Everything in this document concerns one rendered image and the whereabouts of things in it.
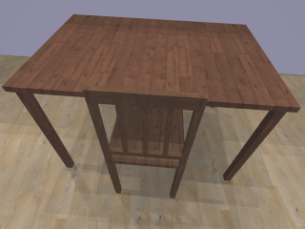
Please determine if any chair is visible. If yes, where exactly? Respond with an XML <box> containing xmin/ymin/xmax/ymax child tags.
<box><xmin>82</xmin><ymin>85</ymin><xmax>209</xmax><ymax>198</ymax></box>

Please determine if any table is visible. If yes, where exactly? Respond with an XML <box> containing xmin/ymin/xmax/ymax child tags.
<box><xmin>2</xmin><ymin>14</ymin><xmax>301</xmax><ymax>181</ymax></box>

